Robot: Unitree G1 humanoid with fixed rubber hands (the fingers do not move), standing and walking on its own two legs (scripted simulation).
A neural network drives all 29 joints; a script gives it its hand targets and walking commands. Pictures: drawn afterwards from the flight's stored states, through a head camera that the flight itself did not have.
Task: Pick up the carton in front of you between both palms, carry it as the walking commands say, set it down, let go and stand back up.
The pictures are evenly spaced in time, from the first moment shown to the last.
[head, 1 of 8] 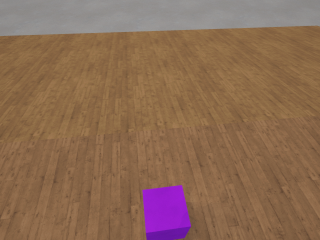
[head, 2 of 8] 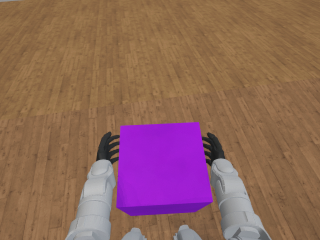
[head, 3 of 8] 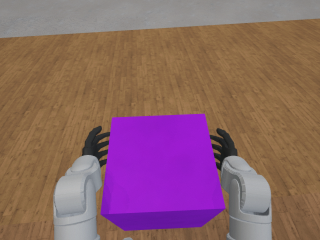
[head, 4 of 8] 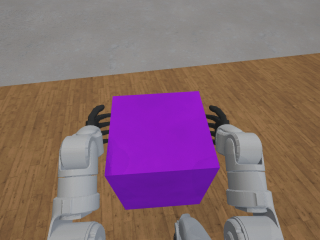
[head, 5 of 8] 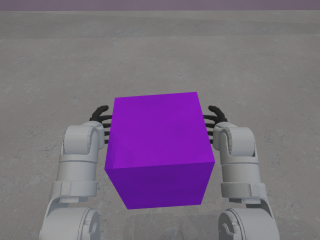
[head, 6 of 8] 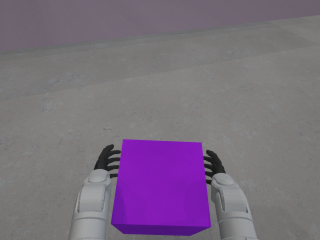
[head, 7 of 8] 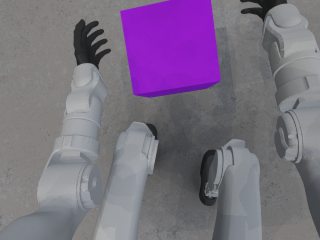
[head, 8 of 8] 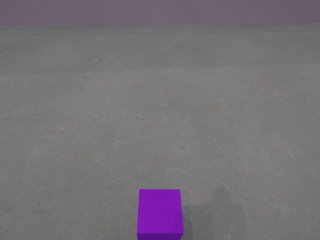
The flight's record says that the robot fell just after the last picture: no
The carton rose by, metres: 0.69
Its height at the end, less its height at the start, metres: -0.50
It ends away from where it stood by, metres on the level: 5.00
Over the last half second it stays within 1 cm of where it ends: yes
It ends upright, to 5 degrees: yes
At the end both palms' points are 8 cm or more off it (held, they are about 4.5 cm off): yes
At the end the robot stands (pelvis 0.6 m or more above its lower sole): yes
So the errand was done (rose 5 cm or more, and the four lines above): yes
